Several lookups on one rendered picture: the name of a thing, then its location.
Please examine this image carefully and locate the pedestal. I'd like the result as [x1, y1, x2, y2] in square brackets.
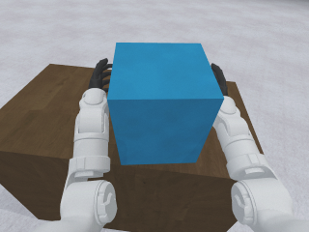
[0, 64, 264, 232]

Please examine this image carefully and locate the carton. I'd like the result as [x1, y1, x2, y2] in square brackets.
[107, 43, 224, 165]

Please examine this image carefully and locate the right robot forearm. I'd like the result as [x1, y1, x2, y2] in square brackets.
[212, 96, 295, 213]

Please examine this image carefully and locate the left robot forearm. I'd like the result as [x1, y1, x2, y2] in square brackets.
[60, 88, 110, 217]

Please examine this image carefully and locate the robot left upper arm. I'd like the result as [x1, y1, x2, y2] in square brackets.
[32, 180, 118, 232]

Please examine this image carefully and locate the right robot hand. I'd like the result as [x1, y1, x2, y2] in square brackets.
[211, 63, 229, 97]

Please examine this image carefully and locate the robot right upper arm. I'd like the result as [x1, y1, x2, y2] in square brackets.
[231, 177, 309, 232]

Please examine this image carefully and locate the left robot hand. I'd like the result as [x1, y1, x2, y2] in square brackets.
[88, 58, 113, 93]

